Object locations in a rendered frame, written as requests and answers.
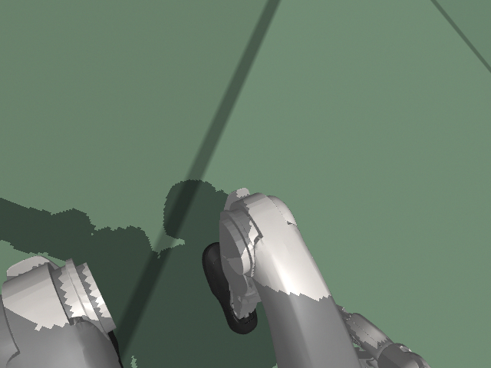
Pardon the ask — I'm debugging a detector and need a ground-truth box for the right robot foot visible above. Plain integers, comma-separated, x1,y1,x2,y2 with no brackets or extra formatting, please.
202,242,257,334

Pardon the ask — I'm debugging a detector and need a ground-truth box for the left robot foot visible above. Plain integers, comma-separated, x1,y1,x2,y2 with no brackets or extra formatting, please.
108,331,124,368

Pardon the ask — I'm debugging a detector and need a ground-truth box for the right robot arm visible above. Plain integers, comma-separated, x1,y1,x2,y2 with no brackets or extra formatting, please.
377,343,431,368

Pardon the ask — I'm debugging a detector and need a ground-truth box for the right robot hand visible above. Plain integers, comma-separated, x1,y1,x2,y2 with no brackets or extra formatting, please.
336,304,394,368

